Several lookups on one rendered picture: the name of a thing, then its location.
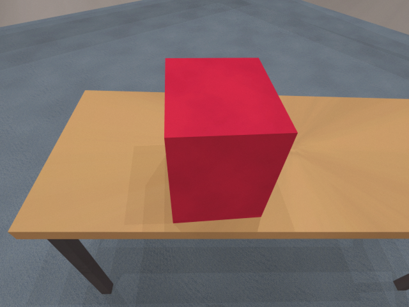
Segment carton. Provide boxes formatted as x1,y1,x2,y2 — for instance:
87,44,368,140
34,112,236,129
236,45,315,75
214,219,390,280
164,58,298,223

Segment table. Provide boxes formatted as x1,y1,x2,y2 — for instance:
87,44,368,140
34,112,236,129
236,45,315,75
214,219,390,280
8,90,409,294

